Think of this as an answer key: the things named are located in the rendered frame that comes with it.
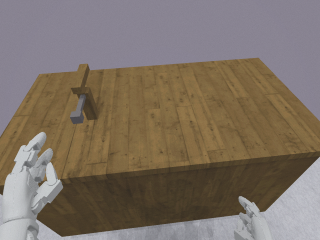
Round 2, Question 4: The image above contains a tap lever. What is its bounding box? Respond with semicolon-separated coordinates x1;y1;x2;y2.
70;94;86;124

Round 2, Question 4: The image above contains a left robot forearm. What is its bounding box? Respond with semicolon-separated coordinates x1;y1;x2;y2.
0;217;39;240

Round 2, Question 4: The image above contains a robot right hand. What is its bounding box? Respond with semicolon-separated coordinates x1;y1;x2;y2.
234;196;274;240

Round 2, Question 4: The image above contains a robot left hand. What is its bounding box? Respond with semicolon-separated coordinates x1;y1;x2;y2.
2;132;63;224

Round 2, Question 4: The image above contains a counter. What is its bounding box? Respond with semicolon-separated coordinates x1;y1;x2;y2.
0;58;320;237

